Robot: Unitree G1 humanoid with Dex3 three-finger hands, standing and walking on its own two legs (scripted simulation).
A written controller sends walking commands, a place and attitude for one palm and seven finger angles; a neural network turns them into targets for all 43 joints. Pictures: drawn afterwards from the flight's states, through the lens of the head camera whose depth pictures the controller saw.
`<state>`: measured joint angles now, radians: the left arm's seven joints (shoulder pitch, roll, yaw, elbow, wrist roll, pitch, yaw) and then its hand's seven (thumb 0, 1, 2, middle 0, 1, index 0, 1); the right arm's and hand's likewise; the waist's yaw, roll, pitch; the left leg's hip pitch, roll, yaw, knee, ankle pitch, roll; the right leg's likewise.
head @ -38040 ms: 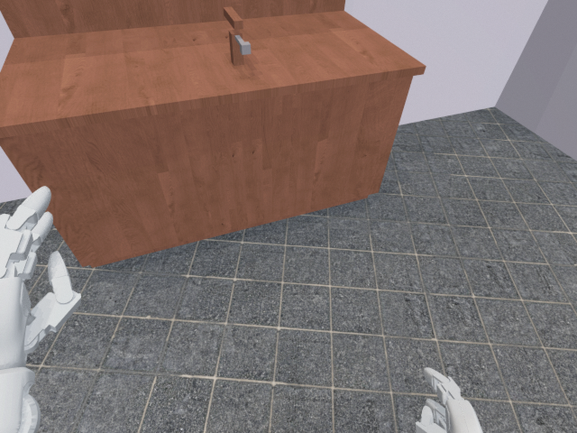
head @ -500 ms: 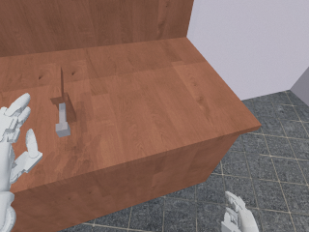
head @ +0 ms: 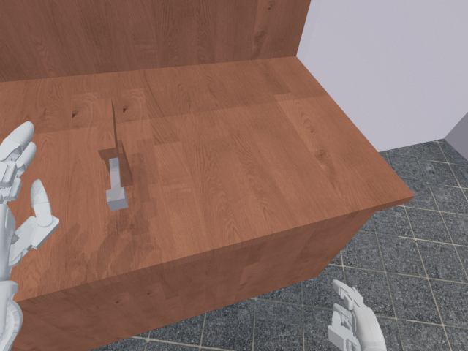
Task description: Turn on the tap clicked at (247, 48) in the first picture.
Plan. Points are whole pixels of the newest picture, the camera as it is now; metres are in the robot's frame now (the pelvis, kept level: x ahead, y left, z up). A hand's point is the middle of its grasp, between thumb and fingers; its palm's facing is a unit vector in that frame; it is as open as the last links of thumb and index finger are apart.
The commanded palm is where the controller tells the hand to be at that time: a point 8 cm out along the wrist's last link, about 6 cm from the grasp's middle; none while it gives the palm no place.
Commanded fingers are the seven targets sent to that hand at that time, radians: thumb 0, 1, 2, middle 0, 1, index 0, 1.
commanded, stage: look again from close up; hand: left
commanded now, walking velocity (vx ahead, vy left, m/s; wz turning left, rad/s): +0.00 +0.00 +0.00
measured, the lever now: (117, 199) +0.33 +0.24 +0.06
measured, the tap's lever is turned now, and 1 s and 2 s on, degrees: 0 0 0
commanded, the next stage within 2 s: come to a stop and stand still in 0.34 s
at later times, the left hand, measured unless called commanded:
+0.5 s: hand (77, 230) +0.22 +0.22 +0.16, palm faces +0.39 -0.85 -0.35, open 7.4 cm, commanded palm +0.16 +0.26 +0.18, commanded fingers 0.00 0.90 0.90 -0.20 -0.30 -0.20 -0.30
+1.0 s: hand (83, 233) +0.21 +0.22 +0.15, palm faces +0.31 -0.86 -0.40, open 7.4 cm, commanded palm +0.16 +0.26 +0.18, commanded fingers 0.00 0.90 0.90 -0.20 -0.30 -0.20 -0.30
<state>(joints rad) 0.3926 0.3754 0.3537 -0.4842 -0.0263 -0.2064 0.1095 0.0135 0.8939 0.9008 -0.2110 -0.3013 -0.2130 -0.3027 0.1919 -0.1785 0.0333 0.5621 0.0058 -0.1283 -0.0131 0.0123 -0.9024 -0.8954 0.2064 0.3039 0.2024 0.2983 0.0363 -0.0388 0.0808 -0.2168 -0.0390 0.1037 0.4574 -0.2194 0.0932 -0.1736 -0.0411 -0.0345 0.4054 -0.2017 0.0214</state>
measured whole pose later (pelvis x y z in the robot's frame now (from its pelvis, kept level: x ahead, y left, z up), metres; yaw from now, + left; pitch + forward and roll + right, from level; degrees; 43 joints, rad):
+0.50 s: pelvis +0.00 -0.02 +0.00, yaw +1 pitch -1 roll -2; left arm 0.43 0.35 0.33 -0.45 -0.04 -0.19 0.12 0.01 0.89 0.90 -0.21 -0.30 -0.21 -0.30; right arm 0.20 -0.21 0.01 0.58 0.01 -0.11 -0.04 0.01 -0.90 -0.90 0.21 0.30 0.20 0.30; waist 0.02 -0.01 0.05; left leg -0.22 -0.01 0.08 0.45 -0.21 0.06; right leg -0.16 -0.01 -0.06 0.37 -0.18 0.01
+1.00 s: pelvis -0.01 -0.02 +0.00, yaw -1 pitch -1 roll -1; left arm 0.43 0.35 0.33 -0.43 -0.03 -0.24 0.07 0.01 0.90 0.90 -0.21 -0.30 -0.21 -0.30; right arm 0.22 -0.19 0.02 0.56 0.02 -0.14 -0.01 0.01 -0.90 -0.90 0.21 0.30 0.20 0.30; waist 0.02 0.00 0.05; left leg -0.25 -0.01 0.11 0.50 -0.23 0.08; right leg -0.22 -0.02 -0.02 0.45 -0.21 0.03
